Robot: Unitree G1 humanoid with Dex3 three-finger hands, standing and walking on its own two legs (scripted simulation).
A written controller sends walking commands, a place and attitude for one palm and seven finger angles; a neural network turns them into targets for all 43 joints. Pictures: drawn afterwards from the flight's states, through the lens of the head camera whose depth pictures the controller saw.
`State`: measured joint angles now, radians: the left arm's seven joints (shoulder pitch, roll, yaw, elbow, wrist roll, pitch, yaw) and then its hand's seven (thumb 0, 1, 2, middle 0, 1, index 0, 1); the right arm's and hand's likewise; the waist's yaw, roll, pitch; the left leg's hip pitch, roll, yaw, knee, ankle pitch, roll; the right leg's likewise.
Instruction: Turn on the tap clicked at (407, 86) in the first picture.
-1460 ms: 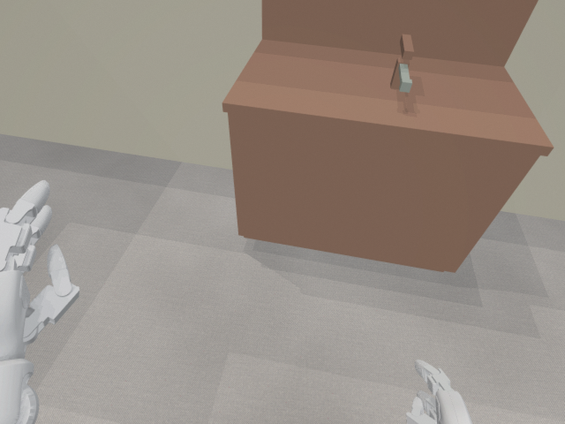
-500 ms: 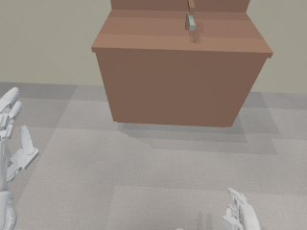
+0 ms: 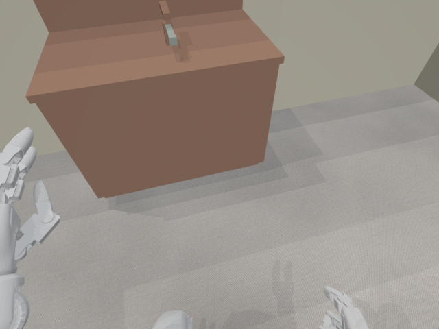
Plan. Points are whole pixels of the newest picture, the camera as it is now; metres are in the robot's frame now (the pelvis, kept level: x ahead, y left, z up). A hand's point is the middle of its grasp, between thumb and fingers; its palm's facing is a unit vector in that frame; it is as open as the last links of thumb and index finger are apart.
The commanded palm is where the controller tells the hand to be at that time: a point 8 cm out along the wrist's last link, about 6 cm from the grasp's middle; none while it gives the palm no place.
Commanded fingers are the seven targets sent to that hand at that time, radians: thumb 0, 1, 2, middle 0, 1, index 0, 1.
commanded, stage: walk to a spot facing it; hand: left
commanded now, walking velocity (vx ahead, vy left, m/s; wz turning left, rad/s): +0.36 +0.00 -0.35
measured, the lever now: (172, 40) +1.02 +0.24 +0.05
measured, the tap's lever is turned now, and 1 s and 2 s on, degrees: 0 0 0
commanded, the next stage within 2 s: turn to face it in 0.68 s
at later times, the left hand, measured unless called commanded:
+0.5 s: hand (131, 135) +0.36 +0.16 +0.19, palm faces +0.20 -0.87 -0.45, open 7.4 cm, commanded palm +0.32 +0.22 +0.19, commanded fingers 0.00 0.90 0.90 -0.20 -0.30 -0.20 -0.30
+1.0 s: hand (174, 87) +0.50 +0.12 +0.19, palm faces +0.22 -0.90 -0.37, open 7.4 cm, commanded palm +0.44 +0.17 +0.19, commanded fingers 0.00 0.90 0.90 -0.20 -0.30 -0.20 -0.30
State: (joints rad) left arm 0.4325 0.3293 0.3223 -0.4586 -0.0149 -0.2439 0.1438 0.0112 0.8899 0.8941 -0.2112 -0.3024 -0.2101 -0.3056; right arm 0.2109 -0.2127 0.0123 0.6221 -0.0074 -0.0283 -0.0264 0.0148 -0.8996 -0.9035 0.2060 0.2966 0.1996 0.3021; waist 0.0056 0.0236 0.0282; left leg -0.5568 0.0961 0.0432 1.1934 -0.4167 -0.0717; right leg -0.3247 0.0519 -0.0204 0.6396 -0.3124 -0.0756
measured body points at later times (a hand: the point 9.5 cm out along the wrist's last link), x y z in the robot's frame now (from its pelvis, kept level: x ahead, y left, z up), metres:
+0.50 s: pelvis +0.10 -0.01 +0.01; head +0.11 -0.02 +0.46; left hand +0.35 +0.21 +0.21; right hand +0.20 -0.24 -0.09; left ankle +0.10 +0.14 -0.72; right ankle +0.12 -0.14 -0.70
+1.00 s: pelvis +0.23 -0.06 +0.00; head +0.25 -0.05 +0.45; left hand +0.49 +0.17 +0.21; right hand +0.34 -0.34 -0.07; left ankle +0.32 +0.02 -0.72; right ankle +0.15 -0.16 -0.69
